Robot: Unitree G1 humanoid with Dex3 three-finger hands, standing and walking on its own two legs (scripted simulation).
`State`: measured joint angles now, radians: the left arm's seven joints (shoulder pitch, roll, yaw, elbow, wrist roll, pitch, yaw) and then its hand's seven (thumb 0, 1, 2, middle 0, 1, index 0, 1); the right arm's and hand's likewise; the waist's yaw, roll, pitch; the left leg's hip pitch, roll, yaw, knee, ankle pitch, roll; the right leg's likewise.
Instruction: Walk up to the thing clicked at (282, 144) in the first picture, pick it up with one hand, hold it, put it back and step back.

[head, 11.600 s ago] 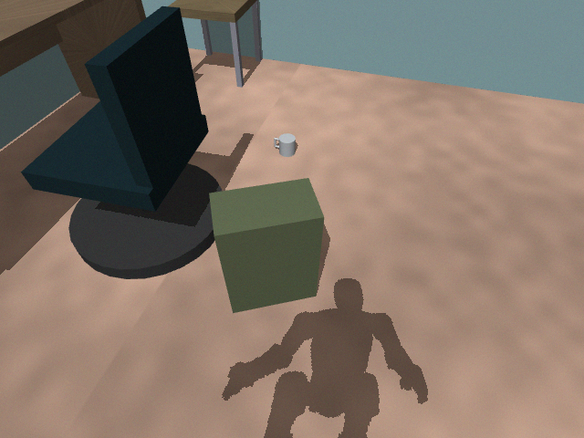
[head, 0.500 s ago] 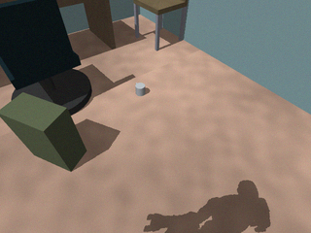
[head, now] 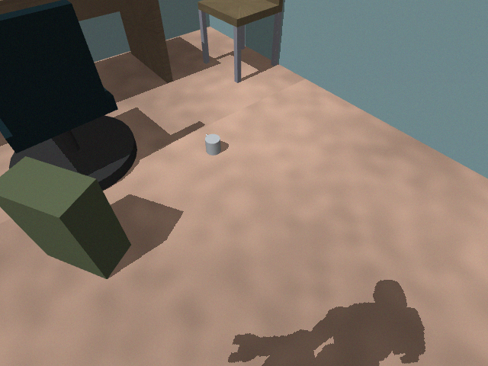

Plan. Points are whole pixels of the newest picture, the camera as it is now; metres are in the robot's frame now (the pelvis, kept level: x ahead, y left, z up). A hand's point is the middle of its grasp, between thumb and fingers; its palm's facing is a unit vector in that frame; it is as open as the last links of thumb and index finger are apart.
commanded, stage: stand
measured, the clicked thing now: (211, 143) +1.46 +0.24 -0.74
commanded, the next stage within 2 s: none
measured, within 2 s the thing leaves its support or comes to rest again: neither
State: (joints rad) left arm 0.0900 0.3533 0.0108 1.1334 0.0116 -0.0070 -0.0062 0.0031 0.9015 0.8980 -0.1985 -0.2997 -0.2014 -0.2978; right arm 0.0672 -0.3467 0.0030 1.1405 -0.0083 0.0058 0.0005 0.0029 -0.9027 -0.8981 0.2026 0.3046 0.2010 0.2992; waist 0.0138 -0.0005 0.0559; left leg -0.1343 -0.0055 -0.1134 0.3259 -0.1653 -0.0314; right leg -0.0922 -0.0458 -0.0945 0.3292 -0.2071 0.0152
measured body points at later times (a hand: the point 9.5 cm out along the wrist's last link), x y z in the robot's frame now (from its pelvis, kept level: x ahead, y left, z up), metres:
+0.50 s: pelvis +0.00 -0.01 +0.00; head +0.01 -0.01 +0.45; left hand +0.08 +0.30 -0.13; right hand +0.08 -0.31 -0.13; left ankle +0.01 +0.14 -0.75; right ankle -0.02 -0.12 -0.75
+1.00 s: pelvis +0.00 -0.01 +0.00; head +0.01 -0.01 +0.45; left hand +0.07 +0.30 -0.13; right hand +0.07 -0.31 -0.14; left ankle +0.01 +0.14 -0.75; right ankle -0.02 -0.12 -0.75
